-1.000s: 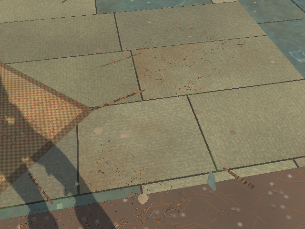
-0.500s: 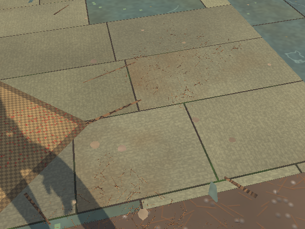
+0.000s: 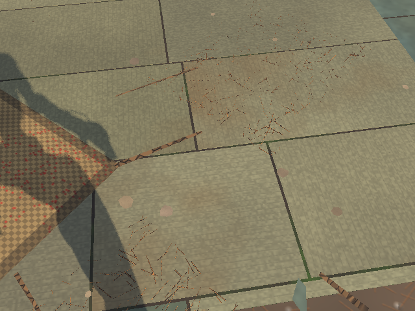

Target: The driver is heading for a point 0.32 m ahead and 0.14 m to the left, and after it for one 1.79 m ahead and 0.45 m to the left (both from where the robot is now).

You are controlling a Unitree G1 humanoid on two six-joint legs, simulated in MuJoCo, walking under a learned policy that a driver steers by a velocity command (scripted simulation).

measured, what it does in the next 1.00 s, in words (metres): walks ahead, turning left: left foot, then right foot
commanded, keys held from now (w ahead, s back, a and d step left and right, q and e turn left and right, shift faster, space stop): w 0.08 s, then w+q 0.72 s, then w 0.20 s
